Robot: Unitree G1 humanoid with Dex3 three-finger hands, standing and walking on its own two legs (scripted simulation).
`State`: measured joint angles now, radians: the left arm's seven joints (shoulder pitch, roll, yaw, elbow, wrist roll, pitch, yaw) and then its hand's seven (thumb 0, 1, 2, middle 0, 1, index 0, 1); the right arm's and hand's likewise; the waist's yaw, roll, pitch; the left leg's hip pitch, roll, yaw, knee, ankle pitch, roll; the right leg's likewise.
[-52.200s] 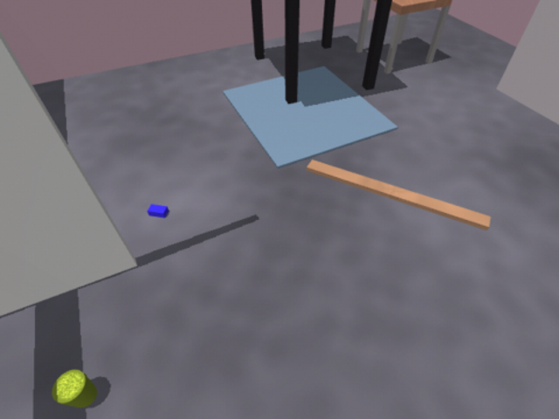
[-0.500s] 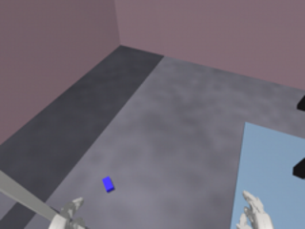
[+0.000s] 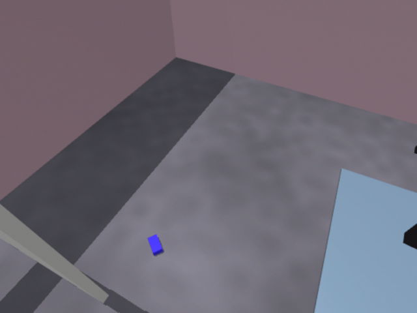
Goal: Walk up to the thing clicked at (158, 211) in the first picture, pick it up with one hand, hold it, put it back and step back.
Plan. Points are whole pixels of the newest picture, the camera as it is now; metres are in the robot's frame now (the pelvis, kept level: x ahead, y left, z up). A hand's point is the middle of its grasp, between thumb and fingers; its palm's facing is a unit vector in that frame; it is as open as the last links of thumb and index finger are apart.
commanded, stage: stand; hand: left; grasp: from above
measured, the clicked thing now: (155, 244) +0.55 +0.31 -0.73
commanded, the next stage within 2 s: none
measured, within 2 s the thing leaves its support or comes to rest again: neither
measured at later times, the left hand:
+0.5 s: hand out of the picture +0.03 +0.24 -0.13, palm faces +0.02 -0.94 -0.34, open 7.4 cm
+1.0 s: hand out of the picture +0.05 +0.22 -0.13, palm faces -0.01 -0.95 -0.32, open 7.4 cm
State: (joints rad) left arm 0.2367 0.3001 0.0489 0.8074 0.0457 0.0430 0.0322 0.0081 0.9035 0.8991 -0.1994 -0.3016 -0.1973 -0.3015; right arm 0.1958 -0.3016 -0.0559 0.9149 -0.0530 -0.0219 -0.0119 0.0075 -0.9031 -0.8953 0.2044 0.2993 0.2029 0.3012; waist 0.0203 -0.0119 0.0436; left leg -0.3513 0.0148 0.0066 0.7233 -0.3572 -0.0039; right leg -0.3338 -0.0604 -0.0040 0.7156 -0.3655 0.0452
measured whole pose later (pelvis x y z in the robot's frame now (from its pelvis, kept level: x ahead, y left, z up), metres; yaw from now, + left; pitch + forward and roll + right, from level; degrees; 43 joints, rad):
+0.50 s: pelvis -0.01 +0.00 +0.03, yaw -1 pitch -5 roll +0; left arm 0.19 0.29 0.04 1.11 0.04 0.00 0.03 0.00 0.90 0.90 -0.20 -0.30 -0.20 -0.30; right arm 0.17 -0.29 -0.05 1.10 -0.03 0.00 -0.01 0.00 -0.90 -0.90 0.20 0.30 0.20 0.30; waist 0.02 0.01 0.06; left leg -0.13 0.01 0.03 0.40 -0.18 0.00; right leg -0.13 -0.06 0.00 0.41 -0.19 0.05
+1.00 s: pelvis +0.00 -0.01 +0.03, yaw -1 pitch -4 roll +0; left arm 0.15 0.29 0.02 1.14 0.02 0.00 0.01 0.00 0.90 0.90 -0.20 -0.30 -0.20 -0.30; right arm 0.16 -0.31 -0.02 1.14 -0.02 0.00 -0.01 0.00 -0.91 -0.90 0.20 0.30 0.20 0.30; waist 0.00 0.01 0.07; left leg -0.12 0.03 0.03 0.36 -0.17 -0.02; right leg -0.12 -0.04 0.00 0.37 -0.18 0.03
